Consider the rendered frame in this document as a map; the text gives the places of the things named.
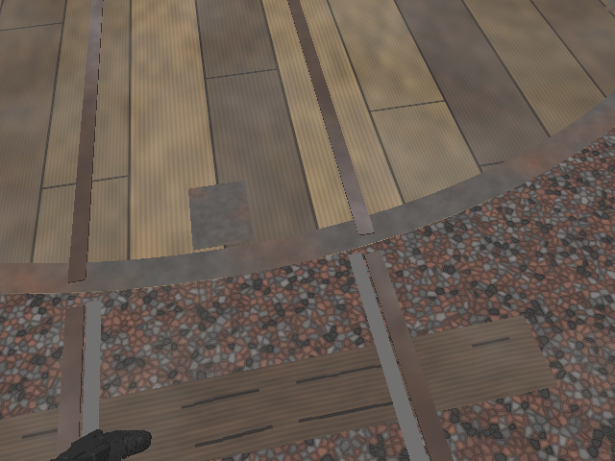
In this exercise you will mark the left robot hand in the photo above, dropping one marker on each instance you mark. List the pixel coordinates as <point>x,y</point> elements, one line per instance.
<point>109,446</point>

